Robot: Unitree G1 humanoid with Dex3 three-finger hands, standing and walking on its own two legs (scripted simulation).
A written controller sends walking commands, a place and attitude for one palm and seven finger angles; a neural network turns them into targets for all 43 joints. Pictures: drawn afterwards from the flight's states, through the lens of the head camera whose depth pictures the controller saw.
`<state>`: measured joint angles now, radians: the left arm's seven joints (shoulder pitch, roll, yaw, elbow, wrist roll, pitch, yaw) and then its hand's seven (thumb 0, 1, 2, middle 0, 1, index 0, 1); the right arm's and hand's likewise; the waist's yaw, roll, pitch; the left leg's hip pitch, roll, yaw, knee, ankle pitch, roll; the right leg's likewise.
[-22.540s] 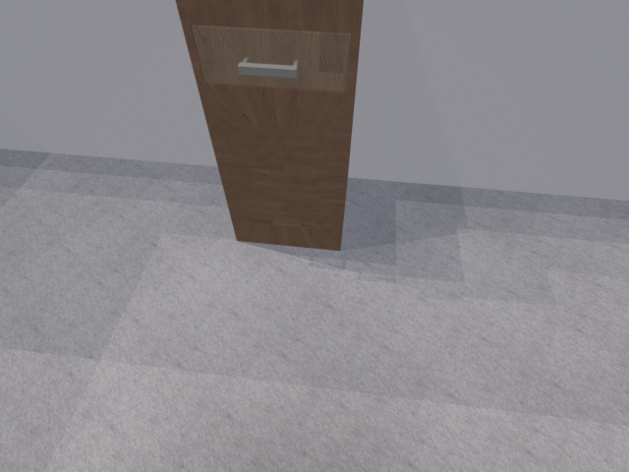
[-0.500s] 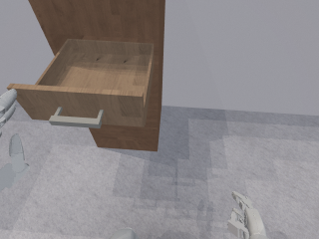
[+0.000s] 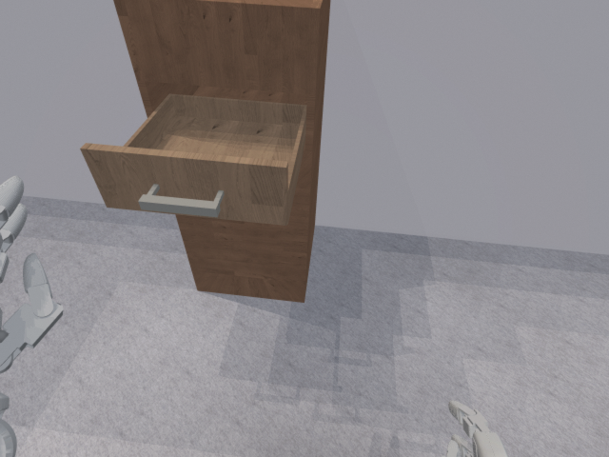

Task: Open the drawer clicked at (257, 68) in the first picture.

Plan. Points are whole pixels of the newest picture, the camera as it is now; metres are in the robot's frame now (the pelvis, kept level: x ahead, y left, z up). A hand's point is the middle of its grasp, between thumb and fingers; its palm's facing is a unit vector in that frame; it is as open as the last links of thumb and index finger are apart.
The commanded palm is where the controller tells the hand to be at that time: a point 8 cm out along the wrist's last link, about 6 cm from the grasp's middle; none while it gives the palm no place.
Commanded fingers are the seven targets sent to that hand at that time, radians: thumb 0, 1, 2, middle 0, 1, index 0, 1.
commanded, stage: stop stepping back and stand still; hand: left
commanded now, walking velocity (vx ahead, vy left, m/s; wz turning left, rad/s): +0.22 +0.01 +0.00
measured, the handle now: (183, 198) +0.56 +0.25 +0.02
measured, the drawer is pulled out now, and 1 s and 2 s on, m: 0.30 0.30 0.30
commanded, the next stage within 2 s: let the arm hang, fingers relaxed in 0.70 s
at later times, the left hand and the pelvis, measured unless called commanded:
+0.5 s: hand (66, 358) +0.16 +0.21 +0.19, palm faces +0.35 -0.85 -0.41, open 7.4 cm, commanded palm +0.10 +0.27 +0.21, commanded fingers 0.00 0.90 0.90 -0.20 -0.30 -0.20 -0.30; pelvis -0.03 -0.01 +0.01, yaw +0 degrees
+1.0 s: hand out of the picture +0.14 +0.19 -0.10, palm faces +0.03 -0.95 -0.31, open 7.4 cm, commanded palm none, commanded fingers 0.00 0.90 0.90 -0.20 -0.30 -0.20 -0.30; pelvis -0.02 -0.01 -0.01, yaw +1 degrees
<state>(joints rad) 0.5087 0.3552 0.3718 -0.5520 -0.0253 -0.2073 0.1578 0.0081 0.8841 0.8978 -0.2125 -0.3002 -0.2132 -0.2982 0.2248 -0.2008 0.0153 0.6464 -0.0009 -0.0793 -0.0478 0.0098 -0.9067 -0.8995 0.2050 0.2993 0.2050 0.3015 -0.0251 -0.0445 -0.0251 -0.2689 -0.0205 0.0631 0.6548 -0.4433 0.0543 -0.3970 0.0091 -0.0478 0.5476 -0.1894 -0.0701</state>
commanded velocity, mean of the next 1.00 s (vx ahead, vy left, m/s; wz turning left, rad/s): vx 0.06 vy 0.01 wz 0.00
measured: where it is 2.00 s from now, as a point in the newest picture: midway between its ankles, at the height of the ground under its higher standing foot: outside the picture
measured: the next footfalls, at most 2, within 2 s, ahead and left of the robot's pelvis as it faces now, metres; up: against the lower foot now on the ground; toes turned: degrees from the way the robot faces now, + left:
right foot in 0.26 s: +0.03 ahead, -0.10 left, +0.00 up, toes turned -4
left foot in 0.50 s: +0.04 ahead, +0.10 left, +0.00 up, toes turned +3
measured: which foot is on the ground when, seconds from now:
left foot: down 0.00-0.26, up 0.28-0.48, down 0.50-1.00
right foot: down 0.00-0.02, up 0.04-0.24, down 0.26-1.00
